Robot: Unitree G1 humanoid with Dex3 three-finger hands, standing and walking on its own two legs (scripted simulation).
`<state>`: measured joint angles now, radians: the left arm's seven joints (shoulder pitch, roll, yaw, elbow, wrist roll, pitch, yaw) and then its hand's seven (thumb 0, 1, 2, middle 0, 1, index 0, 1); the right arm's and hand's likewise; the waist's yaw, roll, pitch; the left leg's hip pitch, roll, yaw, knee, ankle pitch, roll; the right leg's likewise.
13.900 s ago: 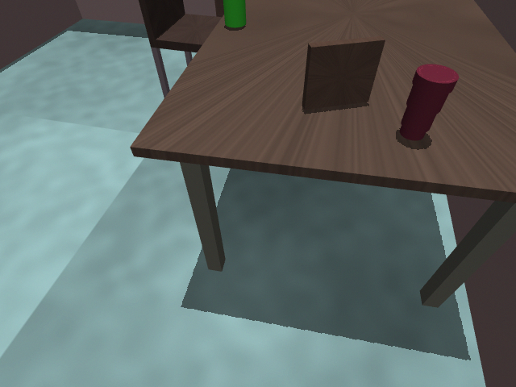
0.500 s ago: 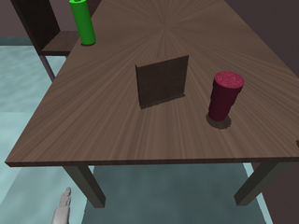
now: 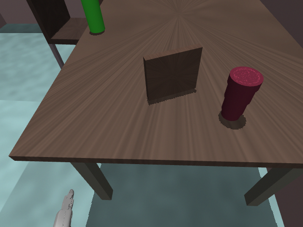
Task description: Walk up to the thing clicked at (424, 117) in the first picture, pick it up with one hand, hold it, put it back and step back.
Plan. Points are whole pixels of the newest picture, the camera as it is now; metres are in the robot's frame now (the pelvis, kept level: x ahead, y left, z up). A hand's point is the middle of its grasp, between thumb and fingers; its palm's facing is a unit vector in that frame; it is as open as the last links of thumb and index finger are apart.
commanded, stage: go down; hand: right
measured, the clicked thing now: (237, 97) +0.49 -0.21 +0.07
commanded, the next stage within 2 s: approach in 1.50 s
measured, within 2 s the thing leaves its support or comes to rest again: neither
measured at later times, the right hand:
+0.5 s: hand out of the picture +0.37 -0.39 +0.17, palm faces +0.22 +0.97 +0.02, open 17.4 cm
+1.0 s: hand out of the picture +0.39 -0.40 +0.16, palm faces +0.22 +0.97 +0.02, open 17.7 cm
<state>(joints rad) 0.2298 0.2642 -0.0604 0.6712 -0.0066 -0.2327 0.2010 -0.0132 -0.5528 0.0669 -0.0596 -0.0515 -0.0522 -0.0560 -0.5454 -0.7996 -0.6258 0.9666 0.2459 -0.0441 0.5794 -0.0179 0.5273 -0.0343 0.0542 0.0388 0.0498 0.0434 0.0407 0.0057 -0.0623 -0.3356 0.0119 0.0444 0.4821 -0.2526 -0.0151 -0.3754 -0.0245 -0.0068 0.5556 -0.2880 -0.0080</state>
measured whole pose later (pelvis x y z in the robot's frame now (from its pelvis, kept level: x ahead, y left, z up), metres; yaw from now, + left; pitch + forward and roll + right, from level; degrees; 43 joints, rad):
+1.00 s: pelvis +0.00 -0.01 -0.01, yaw +0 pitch +10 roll +3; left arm 0.24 0.26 -0.09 0.61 0.00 -0.24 0.18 -0.01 -0.55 0.07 -0.05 -0.05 -0.05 -0.05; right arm -0.70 -0.93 -0.64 1.14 0.19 -0.07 0.60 -0.02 0.59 -0.04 0.05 0.04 0.05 0.05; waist 0.08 0.01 -0.08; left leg -0.43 0.00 0.05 0.53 -0.27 -0.02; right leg -0.49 -0.03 0.00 0.65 -0.33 -0.02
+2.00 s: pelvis -0.01 +0.00 -0.01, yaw +0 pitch +10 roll +2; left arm 0.23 0.26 -0.07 0.58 0.01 -0.25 0.17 -0.01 -0.54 0.05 -0.06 -0.05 -0.05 -0.05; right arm -0.70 -0.77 -0.52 1.14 0.22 -0.13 0.54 -0.02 0.56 -0.04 0.05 0.04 0.04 0.04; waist 0.08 0.02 -0.08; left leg -0.48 0.01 0.05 0.59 -0.29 -0.02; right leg -0.53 -0.03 0.00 0.68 -0.33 -0.01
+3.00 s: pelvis -0.02 +0.00 -0.04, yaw +2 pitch +13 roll +1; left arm 0.36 0.24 0.03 0.27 0.01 -0.10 0.02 -0.01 -0.57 0.07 -0.06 -0.05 -0.04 -0.05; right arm -0.76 -0.42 -0.43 1.01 0.09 -0.24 0.06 -0.02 0.53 -0.05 0.23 0.13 0.22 0.14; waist 0.12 0.01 -0.10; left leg -0.69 0.00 0.02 0.84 -0.38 -0.01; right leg -0.71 -0.04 -0.02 0.88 -0.41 -0.01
